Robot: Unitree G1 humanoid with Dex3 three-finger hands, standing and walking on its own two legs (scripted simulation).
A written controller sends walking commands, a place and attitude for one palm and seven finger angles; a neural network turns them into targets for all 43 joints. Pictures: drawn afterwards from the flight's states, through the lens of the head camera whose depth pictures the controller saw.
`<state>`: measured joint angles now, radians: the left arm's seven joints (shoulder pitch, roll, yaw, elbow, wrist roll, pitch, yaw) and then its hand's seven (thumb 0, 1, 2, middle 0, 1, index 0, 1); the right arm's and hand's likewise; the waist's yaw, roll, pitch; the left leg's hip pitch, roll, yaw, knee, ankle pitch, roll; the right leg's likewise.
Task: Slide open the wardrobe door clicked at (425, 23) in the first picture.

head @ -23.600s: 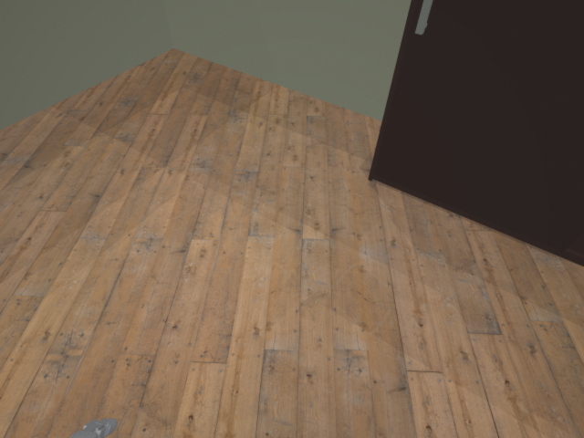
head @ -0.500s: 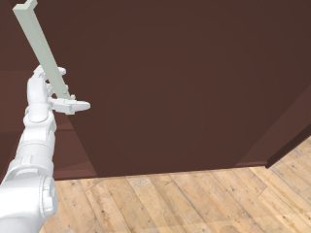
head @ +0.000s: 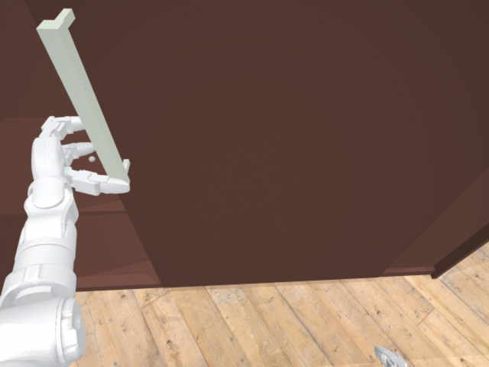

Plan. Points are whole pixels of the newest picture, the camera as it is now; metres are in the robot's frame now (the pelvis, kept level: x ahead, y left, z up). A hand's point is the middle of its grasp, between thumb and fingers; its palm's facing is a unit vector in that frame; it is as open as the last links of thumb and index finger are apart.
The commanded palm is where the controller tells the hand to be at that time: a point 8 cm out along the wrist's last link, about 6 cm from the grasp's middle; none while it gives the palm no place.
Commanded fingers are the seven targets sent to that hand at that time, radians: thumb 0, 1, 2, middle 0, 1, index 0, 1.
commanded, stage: slip the hand off the handle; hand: left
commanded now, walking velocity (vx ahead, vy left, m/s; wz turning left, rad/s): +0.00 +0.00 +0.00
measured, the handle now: (99, 116) +0.46 +0.26 +0.16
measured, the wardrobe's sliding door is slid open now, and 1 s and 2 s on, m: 0.59 0.59 0.59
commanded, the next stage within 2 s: draw the hand back to the body in 1.02 s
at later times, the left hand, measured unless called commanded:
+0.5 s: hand (66, 165) +0.40 +0.31 +0.11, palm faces +0.33 -0.93 -0.17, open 14.6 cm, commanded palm +0.34 +0.34 +0.11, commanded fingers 0.00 -0.55 0.20 -0.25 -1.15 -0.25 -1.15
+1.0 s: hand (35, 226) +0.29 +0.30 +0.11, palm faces +0.39 -0.91 -0.17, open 14.6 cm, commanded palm +0.24 +0.33 +0.11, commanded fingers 0.00 -0.55 0.20 -0.25 -1.15 -0.25 -1.15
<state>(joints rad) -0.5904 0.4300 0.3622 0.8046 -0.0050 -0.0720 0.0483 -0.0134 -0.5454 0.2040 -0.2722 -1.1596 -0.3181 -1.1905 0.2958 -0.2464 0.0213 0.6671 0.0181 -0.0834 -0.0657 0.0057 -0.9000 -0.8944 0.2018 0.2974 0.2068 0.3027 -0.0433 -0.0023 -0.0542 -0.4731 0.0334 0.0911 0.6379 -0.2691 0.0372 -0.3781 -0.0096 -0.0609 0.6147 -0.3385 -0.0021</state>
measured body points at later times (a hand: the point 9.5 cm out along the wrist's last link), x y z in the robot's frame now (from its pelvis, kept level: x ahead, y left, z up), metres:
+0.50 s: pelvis +0.01 +0.00 +0.00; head +0.04 +0.01 +0.45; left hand +0.38 +0.35 +0.12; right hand +0.08 -0.27 -0.11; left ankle +0.03 +0.10 -0.72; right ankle -0.02 -0.12 -0.72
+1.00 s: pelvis +0.00 -0.01 +0.00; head -0.01 -0.01 +0.45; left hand +0.26 +0.35 +0.12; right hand +0.19 -0.24 -0.07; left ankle +0.03 +0.10 -0.72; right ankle -0.02 -0.12 -0.72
